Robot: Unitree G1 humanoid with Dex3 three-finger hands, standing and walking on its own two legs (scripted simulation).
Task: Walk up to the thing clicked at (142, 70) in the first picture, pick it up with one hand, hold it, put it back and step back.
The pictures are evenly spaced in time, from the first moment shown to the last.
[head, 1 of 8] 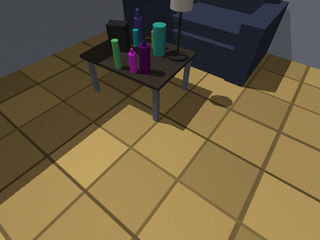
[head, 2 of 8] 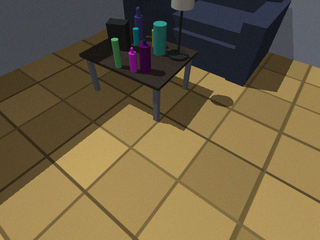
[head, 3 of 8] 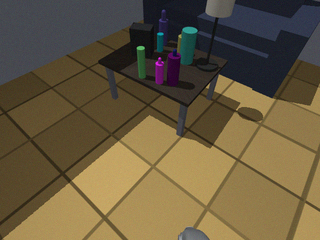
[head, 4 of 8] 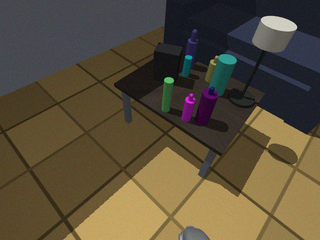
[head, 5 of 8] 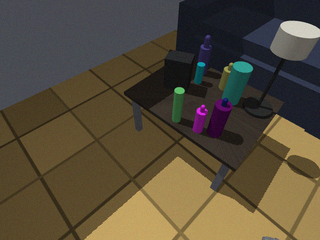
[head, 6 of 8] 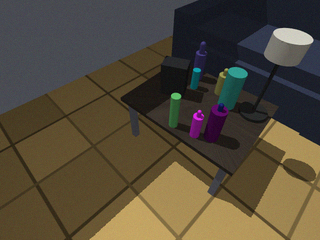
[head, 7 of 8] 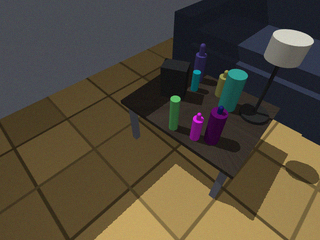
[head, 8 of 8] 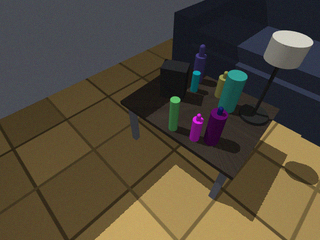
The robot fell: no
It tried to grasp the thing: no
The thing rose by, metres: 0.00
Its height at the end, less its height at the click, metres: +0.00
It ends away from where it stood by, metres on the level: 0.00
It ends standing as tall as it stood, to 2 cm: yes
